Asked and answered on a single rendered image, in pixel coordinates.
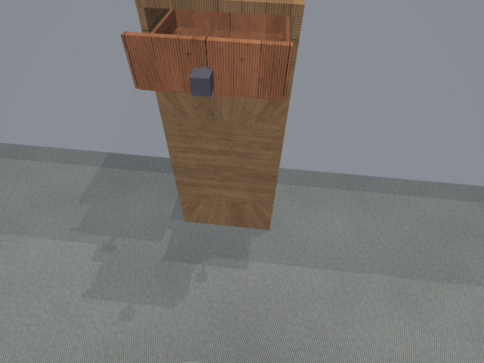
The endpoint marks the cabinet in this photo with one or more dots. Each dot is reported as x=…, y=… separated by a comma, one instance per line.
x=225, y=151

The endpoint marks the handle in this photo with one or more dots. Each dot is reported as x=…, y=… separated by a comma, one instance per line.
x=201, y=81

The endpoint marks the drawer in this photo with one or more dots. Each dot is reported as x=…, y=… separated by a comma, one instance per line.
x=250, y=54

